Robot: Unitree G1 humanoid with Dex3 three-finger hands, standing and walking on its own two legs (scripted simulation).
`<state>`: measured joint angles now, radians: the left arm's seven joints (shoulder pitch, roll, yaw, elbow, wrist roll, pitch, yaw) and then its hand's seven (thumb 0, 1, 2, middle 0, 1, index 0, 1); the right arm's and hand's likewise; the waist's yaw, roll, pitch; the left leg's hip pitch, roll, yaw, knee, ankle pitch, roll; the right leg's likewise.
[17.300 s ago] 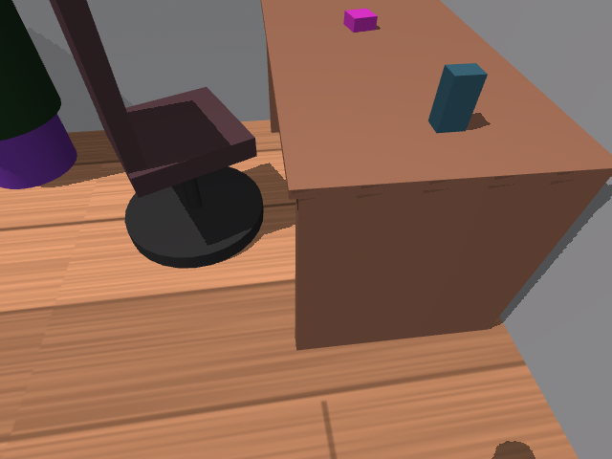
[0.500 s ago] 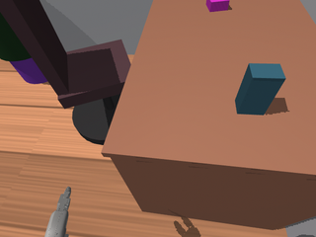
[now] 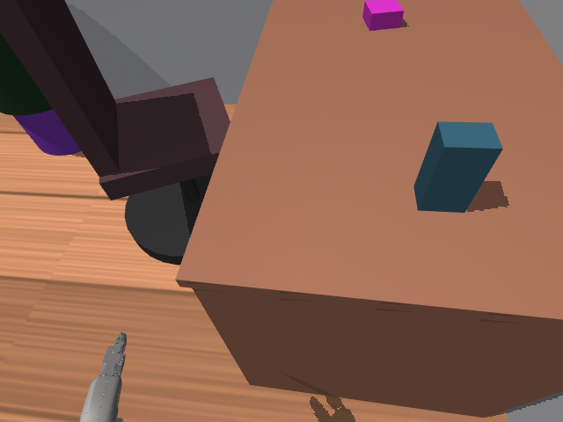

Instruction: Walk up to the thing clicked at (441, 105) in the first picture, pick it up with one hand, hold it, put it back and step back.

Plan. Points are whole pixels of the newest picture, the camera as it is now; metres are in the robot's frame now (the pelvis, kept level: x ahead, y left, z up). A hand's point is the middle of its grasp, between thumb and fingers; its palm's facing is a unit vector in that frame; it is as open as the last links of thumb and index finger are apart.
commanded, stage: approach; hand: right
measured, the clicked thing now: (452, 170) +0.52 -0.21 +0.06
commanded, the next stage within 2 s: close in in 0.34 s
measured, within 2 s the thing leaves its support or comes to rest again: neither
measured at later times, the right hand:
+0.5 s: hand (525, 193) +0.46 -0.30 +0.08, palm faces +0.13 +0.99 +0.08, open 17.6 cm
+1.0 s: hand (482, 173) +0.49 -0.24 +0.08, palm faces +0.19 +0.98 +0.01, open 17.7 cm
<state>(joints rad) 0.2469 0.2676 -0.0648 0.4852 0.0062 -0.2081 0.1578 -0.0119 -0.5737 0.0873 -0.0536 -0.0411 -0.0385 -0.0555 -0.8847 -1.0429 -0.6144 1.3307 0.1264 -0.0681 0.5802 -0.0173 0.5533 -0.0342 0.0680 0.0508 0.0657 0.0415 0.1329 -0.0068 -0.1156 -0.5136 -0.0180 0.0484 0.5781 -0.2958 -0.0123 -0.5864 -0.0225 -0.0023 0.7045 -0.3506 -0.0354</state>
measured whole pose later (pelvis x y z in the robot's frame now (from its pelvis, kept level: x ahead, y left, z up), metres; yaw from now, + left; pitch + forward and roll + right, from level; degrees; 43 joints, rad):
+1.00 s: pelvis -0.02 +0.01 -0.04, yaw +1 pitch +19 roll +3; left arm 0.33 0.22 -0.02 0.23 0.02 -0.09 0.00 -0.01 -0.53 0.05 -0.06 -0.06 -0.06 -0.05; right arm -0.93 -0.67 -0.50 1.22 0.07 -0.26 0.21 -0.02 0.61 -0.03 0.05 0.05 0.05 0.04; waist 0.19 -0.01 -0.12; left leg -0.81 -0.03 0.04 0.88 -0.40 0.00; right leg -0.85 -0.04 -0.01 0.96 -0.44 -0.02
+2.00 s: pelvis -0.02 +0.01 -0.03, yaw +2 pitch +18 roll +3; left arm 0.33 0.24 -0.01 0.25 0.01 -0.07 0.01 -0.01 -0.54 0.07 -0.05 -0.05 -0.04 -0.05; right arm -0.95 -0.60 -0.47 1.19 0.06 -0.23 0.15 -0.02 0.58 -0.11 0.56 0.33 0.56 0.32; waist 0.19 -0.01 -0.12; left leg -0.78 -0.03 0.03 0.86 -0.39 0.00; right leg -0.82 -0.04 -0.02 0.93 -0.43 -0.02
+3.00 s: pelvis -0.01 +0.01 -0.02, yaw +1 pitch +17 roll +2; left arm 0.32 0.24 -0.01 0.29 0.01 -0.06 0.01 -0.01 -0.53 0.06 -0.06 -0.05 -0.06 -0.05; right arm -0.95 -0.58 -0.45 1.15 0.07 -0.19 0.13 0.00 0.39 -0.89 0.85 1.07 0.86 1.07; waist 0.18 -0.02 -0.11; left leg -0.71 -0.03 0.03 0.80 -0.38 0.00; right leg -0.75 -0.04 -0.02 0.87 -0.41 -0.02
